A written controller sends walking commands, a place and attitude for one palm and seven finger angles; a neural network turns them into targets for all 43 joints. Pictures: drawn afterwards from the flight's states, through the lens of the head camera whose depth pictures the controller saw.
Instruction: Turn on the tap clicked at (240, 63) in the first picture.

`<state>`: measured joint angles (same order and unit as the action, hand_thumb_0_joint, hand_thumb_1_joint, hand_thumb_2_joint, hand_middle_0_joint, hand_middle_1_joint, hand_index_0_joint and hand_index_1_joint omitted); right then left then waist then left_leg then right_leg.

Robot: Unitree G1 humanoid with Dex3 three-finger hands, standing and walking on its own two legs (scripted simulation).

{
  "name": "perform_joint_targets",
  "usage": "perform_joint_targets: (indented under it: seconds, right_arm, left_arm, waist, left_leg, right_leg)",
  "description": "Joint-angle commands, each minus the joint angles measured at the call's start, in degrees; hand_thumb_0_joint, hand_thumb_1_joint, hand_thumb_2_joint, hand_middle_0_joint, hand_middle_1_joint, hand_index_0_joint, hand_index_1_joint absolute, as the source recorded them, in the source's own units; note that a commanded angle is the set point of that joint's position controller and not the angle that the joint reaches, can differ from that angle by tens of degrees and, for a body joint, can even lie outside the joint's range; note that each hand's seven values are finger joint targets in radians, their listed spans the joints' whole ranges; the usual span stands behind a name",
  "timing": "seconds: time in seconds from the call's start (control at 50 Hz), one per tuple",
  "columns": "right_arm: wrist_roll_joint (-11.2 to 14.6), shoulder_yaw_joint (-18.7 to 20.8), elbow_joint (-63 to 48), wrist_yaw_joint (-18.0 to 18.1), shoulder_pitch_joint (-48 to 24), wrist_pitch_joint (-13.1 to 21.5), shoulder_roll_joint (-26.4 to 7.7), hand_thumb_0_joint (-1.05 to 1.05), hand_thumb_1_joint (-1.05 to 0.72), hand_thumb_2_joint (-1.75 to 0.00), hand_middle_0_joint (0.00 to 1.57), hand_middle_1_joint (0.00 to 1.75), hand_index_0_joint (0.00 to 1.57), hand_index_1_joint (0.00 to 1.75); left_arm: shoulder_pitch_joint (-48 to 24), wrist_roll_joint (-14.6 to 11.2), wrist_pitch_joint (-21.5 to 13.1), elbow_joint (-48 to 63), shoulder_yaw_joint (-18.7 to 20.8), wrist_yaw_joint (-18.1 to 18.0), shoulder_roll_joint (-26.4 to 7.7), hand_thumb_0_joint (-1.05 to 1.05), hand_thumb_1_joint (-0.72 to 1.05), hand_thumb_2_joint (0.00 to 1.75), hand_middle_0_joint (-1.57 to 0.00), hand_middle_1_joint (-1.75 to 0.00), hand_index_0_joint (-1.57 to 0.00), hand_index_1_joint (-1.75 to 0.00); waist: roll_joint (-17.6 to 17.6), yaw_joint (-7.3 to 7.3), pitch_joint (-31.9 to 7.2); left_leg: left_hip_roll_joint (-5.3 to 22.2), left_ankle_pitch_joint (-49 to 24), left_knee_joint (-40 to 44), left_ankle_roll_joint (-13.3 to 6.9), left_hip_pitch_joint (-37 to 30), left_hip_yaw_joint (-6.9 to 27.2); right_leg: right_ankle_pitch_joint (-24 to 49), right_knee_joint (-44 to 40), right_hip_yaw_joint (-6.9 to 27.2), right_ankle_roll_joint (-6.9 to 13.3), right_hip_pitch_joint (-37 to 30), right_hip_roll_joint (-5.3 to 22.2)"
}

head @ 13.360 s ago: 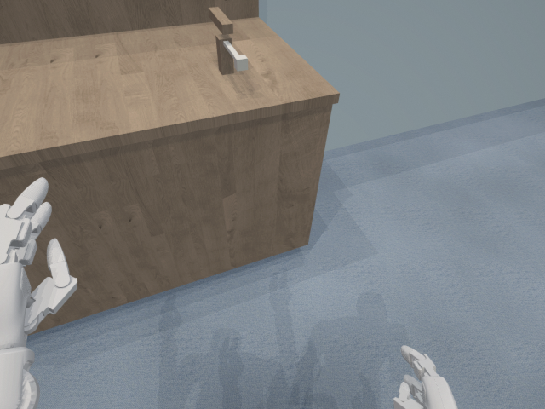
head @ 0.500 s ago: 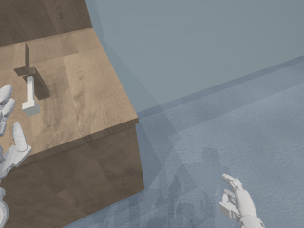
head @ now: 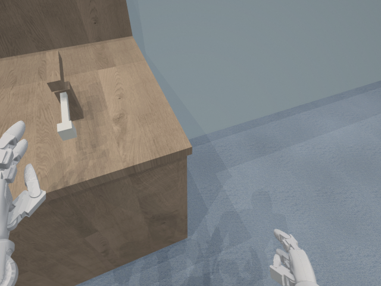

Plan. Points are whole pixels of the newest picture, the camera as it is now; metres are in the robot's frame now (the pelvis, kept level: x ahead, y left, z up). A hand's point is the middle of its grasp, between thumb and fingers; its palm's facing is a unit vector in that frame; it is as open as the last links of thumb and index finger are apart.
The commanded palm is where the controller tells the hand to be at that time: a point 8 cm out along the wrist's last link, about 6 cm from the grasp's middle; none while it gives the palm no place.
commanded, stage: come to a stop and stand still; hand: left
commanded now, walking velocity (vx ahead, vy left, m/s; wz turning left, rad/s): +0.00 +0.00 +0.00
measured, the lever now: (67, 130) +0.38 +0.30 +0.12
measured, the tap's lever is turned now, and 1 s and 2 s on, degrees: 0 0 0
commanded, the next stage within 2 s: look again from close up in 0.64 s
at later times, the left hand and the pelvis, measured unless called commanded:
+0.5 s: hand (48, 185) +0.23 +0.25 +0.15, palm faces +0.41 -0.80 -0.43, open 7.4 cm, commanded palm +0.18 +0.26 +0.17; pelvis +0.02 -0.02 -0.01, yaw +1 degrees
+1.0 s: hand (52, 188) +0.23 +0.24 +0.15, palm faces +0.41 -0.85 -0.32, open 7.4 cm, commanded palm +0.17 +0.27 +0.17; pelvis +0.02 -0.01 +0.00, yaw +1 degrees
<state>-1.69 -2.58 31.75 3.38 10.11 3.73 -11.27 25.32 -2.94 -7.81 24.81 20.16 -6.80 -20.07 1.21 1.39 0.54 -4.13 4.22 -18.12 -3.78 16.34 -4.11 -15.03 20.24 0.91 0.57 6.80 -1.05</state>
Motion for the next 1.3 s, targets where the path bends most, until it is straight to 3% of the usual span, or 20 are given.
perform_joint_targets:
  seconds: [0.0, 0.04, 0.06, 0.08, 0.1, 0.12, 0.14, 0.18, 0.2, 0.28, 0.32, 0.4, 0.52, 0.62, 0.64, 0.72, 0.88, 1.02, 1.08, 1.28]
  right_arm:
    - [0.35, 3.93, -8.77, 0.92, -6.43, 3.05, -7.69, 0.0, -0.9, -0.9, 0.2, 0.3, 0.2, 0.3]
    - [0.29, 3.74, -8.34, 1.03, -6.51, 3.27, -7.73, 0.0, -0.9, -0.9, 0.2, 0.3, 0.2, 0.3]
    - [-0.11, 4.69, -9.39, -0.32, 0.29, 4.22, -10.59, 0.0, -0.9, -0.9, 0.2, 0.3, 0.2, 0.3]
    - [1.79, 1.96, -4.93, -0.61, -3.19, 4.92, -3.28, 0.0, -0.9, -0.9, 0.2, 0.3, 0.2, 0.3]
    - [1.65, 4.61, -6.53, -0.49, -3.97, 6.0, -6.01, 0.0, -0.9, -0.9, 0.2, 0.3, 0.2, 0.3]
    - [3.34, 5.77, -8.97, -1.61, -3.42, 6.42, -7.24, 0.0, -0.9, -0.9, 0.2, 0.3, 0.2, 0.3]
    - [3.2, 5.81, -9.12, -2.27, -2.2, 6.46, -7.97, 0.0, -0.9, -0.9, 0.2, 0.3, 0.2, 0.3]
    - [2.64, 5.34, -9.08, -3.55, -3.14, 6.95, -7.7, 0.0, -0.9, -0.9, 0.2, 0.3, 0.2, 0.3]
    - [2.57, 5.1, -9.42, -3.9, -3.44, 7.11, -7.47, 0.0, -0.9, -0.9, 0.2, 0.3, 0.2, 0.3]
    - [2.17, 4.99, -9.9, -2.39, -3.11, 6.27, -7.43, 0.0, -0.9, -0.9, 0.2, 0.3, 0.2, 0.3]
    - [2.03, 4.77, -9.71, -0.93, -3.52, 5.51, -7.33, 0.0, -0.9, -0.9, 0.2, 0.3, 0.2, 0.3]
    - [2.25, 4.32, -8.42, 0.31, -3.16, 5.26, -7.13, 0.0, -0.9, -0.9, 0.2, 0.3, 0.2, 0.3]
    - [2.32, 3.88, -8.05, -0.72, -3.81, 6.38, -7.3, 0.0, -0.9, -0.9, 0.2, 0.3, 0.2, 0.3]
    - [1.83, 3.72, -8.09, -0.59, -4.64, 4.84, -7.23, 0.0, -0.9, -0.9, 0.2, 0.3, 0.2, 0.3]
    - [1.74, 3.51, -8.09, -0.48, -4.39, 4.26, -6.95, 0.0, -0.9, -0.9, 0.2, 0.3, 0.2, 0.3]
    - [1.71, 3.45, -8.86, 0.11, -4.9, 2.99, -6.65, 0.0, -0.9, -0.9, 0.2, 0.3, 0.2, 0.3]
    - [1.98, 3.59, -9.2, 0.09, -3.52, 3.64, -7.41, 0.0, -0.9, -0.9, 0.2, 0.3, 0.2, 0.3]
    - [1.43, 3.48, -9.29, 0.49, -4.63, 3.67, -7.45, 0.0, -0.9, -0.9, 0.2, 0.3, 0.2, 0.3]
    - [1.47, 3.53, -9.13, 0.52, -4.2, 3.27, -7.29, 0.0, -0.9, -0.9, 0.2, 0.3, 0.2, 0.3]
    - [1.6, 3.6, -8.88, 0.71, -4.08, 3.78, -7.3, 0.0, -0.9, -0.9, 0.2, 0.3, 0.2, 0.3]
  left_arm:
    - [-4.83, 0.18, -2.9, 12.52, 5.06, -1.11, -9.16, 0.0, 0.9, 0.9, -0.2, -0.3, -0.2, -0.3]
    - [-6.32, 0.33, -3.22, 14.03, 5.13, -1.23, -9.73, 0.0, 0.9, 0.9, -0.2, -0.3, -0.2, -0.3]
    - [-63.87, 9.39, -9.66, 26.24, 38.53, -1.12, -56.85, 0.0, 0.9, 0.9, -0.2, -0.3, -0.2, -0.3]
    - [-35.93, 4.17, -8.77, -2.36, 14.66, 1.58, -21.2, 0.0, 0.9, 0.9, -0.2, -0.3, -0.2, -0.3]
    - [-16.6, 1.69, -8.17, -5.26, 10.65, 2.3, -15.68, 0.0, 0.9, 0.9, -0.2, -0.3, -0.2, -0.3]
    - [-14.89, 0.59, -7.49, -3.58, 3.97, 2.78, -6.85, 0.0, 0.9, 0.9, -0.2, -0.3, -0.2, -0.3]
    - [-15.86, 0.48, -8.49, 5.94, 3.45, 2.88, -8.76, 0.0, 0.9, 0.9, -0.2, -0.3, -0.2, -0.3]
    - [-9.28, 0.57, -10.0, 13.62, 2.67, 2.99, -7.75, 0.0, 0.9, 0.9, -0.2, -0.3, -0.2, -0.3]
    - [-5.83, 0.77, -10.12, 15.68, 2.63, 2.77, -7.89, 0.0, 0.9, 0.9, -0.2, -0.3, -0.2, -0.3]
    - [0.86, 0.18, -9.28, 13.37, 9.9, 1.17, -12.76, 0.0, 0.9, 0.9, -0.2, -0.3, -0.2, -0.3]
    - [-1.32, -0.39, -9.18, 11.99, 14.16, 0.55, -15.97, 0.0, 0.9, 0.9, -0.2, -0.3, -0.2, -0.3]
    - [-6.41, -0.48, -9.14, 9.59, 11.34, 0.69, -13.29, 0.0, 0.9, 0.9, -0.2, -0.3, -0.2, -0.3]
    - [-9.35, 0.78, -7.73, 14.65, 3.37, 0.55, -8.08, 0.0, 0.9, 0.9, -0.2, -0.3, -0.2, -0.3]
    - [-5.24, 0.7, -6.92, 12.98, 7.71, -0.29, -11.64, 0.0, 0.9, 0.9, -0.2, -0.3, -0.2, -0.3]
    - [-4.74, 0.37, -6.92, 12.19, 7.01, -0.21, -10.49, 0.0, 0.9, 0.9, -0.2, -0.3, -0.2, -0.3]
    - [-3.75, -0.63, -6.66, 10.69, 9.3, 0.06, -11.8, 0.0, 0.9, 0.9, -0.2, -0.3, -0.2, -0.3]
    - [-7.39, -0.24, -6.12, 14.26, 3.94, 0.33, -9.1, 0.0, 0.9, 0.9, -0.2, -0.3, -0.2, -0.3]
    - [-5.5, -0.13, -6.0, 13.12, 7.07, -0.41, -11.63, 0.0, 0.9, 0.9, -0.2, -0.3, -0.2, -0.3]
    - [-3.99, -0.53, -5.95, 10.49, 6.22, -0.17, -9.95, 0.0, 0.9, 0.9, -0.2, -0.3, -0.2, -0.3]
    - [-6.8, 0.12, -5.42, 11.08, 3.65, -0.01, -8.82, 0.0, 0.9, 0.9, -0.2, -0.3, -0.2, -0.3]
  waist:
    - [-2.28, -0.39, -9.11]
    - [-0.06, -0.58, -9.42]
    - [-11.33, -1.69, 4.76]
    - [-7.45, -1.89, -7.21]
    - [-2.68, 0.94, -4.88]
    - [11.12, 0.42, -9.67]
    - [16.45, 0.11, -11.53]
    - [17.29, 0.43, -10.1]
    - [15.06, 0.61, -9.12]
    - [-3.87, 0.11, -7.42]
    - [-6.73, -0.36, -6.62]
    - [0.44, -0.81, -9.01]
    - [3.83, -0.67, -11.99]
    - [0.9, -0.14, -8.44]
    - [0.61, -0.41, -7.91]
    - [-0.02, -0.53, -7.03]
    - [3.1, -0.89, -10.94]
    - [3.76, -0.35, -7.46]
    - [1.97, -0.45, -5.62]
    - [1.68, -0.5, -5.83]
  left_leg:
    - [8.77, 11.8, 1.65, 3.99, -9.96, 8.08]
    - [8.32, 7.61, 0.04, 3.74, -10.91, 7.87]
    - [9.05, 7.36, -7.87, 1.35, 2.86, 10.35]
    - [8.7, -0.37, -8.82, 0.67, -10.97, 11.95]
    - [9.73, 2.18, -4.75, 1.99, -10.83, 11.01]
    - [8.84, 2.44, -4.39, 2.04, -12.49, 9.33]
    - [10.12, 5.83, -2.79, 1.28, -11.72, 12.14]
    - [11.35, 12.58, 0.23, 0.05, -6.96, 14.9]
    - [11.22, 16.01, 1.72, 0.1, -3.85, 15.0]
    - [8.97, 11.2, -1.9, 2.04, -3.25, 11.15]
    - [8.06, 4.39, -4.97, 2.51, -5.97, 9.42]
    - [8.63, -6.13, -6.31, 1.25, -10.62, 9.07]
    - [8.85, -16.5, -8.38, 0.28, -16.35, 8.36]
    - [7.72, -9.47, -7.93, 1.15, -10.33, 8.14]
    - [7.42, -7.97, -7.63, 1.37, -8.86, 8.31]
    - [6.94, -6.2, -7.34, 1.69, -9.74, 7.58]
    - [7.46, -12.08, -4.83, 1.45, -15.58, 8.13]
    - [8.01, 2.23, 0.04, 2.98, -11.53, 10.37]
    - [7.61, 7.99, 1.79, 3.63, -8.86, 10.94]
    - [7.2, 14.08, 4.74, 4.35, -9.2, 11.05]
  right_leg:
    - [2.08, -4.79, 0.76, 1.73, 2.64, 1.76]
    - [3.99, -4.53, 0.82, 1.54, 3.15, 2.25]
    - [3.72, -5.2, 3.08, 0.39, 14.4, 6.43]
    - [-4.65, -1.62, 1.08, 2.39, 17.89, 8.14]
    - [-2.93, -3.57, 3.53, 2.45, 13.45, 4.43]
    - [-1.58, 0.26, 3.78, 2.51, 8.14, 4.38]
    - [-1.85, 3.1, 2.64, 1.11, 7.1, 3.8]
    - [-2.51, 5.02, 1.4, 0.33, 5.1, 2.65]
    - [-2.54, 4.53, 1.02, 0.61, 3.31, 2.4]
    - [-2.27, -2.08, 1.9, 1.91, 3.87, 3.56]
    - [0.43, -3.0, 3.18, 2.1, 6.78, 4.57]
    - [8.05, -0.11, 2.32, 0.73, 5.6, 3.84]
    - [14.54, 2.14, 1.21, -0.72, 5.74, 2.73]
    - [11.87, -2.04, 2.39, 0.09, 5.24, 3.86]
    - [11.08, -2.32, 2.0, 0.52, 4.47, 4.23]
    - [11.63, -4.02, 2.75, 0.53, 5.95, 4.19]
    - [12.3, -1.82, -0.21, -0.72, 5.05, 1.83]
    - [3.24, -3.93, 0.0, 0.38, 5.73, 1.7]
    - [0.05, -5.26, -0.12, 0.77, 5.48, 1.69]
    - [-1.53, -5.62, -0.57, 0.73, 5.11, 0.93]
